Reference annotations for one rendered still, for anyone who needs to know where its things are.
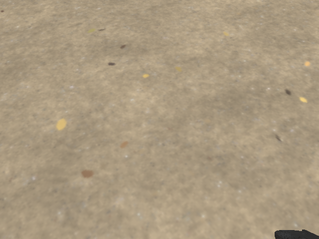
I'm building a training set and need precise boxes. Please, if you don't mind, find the right robot hand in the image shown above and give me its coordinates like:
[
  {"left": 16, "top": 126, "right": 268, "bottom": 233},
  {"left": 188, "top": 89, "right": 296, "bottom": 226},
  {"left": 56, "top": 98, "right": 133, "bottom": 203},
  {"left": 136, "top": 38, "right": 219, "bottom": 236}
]
[{"left": 274, "top": 229, "right": 319, "bottom": 239}]

